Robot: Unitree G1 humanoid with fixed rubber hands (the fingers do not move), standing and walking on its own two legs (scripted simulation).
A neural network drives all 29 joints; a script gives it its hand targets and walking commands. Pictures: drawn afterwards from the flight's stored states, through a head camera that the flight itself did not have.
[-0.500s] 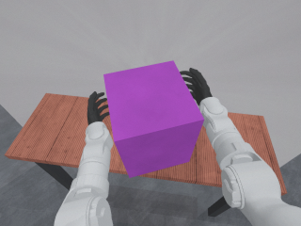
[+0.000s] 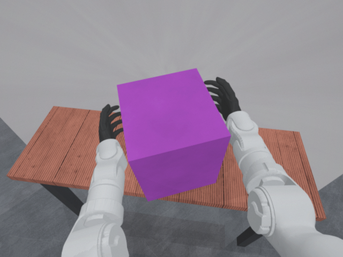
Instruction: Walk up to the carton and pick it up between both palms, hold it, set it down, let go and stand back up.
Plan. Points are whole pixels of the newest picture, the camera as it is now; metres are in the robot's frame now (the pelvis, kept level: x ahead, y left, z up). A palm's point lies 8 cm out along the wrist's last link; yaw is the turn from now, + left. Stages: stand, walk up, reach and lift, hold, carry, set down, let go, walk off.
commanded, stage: reach and lift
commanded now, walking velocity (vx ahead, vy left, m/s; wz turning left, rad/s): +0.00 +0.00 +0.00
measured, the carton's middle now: (170, 138) +0.40 +0.05 +0.02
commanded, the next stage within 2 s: none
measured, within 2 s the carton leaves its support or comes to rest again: leaves its support in 1.10 s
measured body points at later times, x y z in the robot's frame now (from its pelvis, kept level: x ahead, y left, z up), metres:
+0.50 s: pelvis +0.00 +0.00 +0.00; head +0.03 -0.01 +0.45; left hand +0.36 +0.20 +0.06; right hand +0.45 -0.08 +0.11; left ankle +0.00 +0.18 -0.74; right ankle +0.00 -0.06 -0.74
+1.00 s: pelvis -0.03 +0.00 +0.00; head -0.01 +0.00 +0.45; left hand +0.34 +0.20 +0.06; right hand +0.41 -0.08 +0.09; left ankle +0.00 +0.18 -0.74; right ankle +0.00 -0.06 -0.74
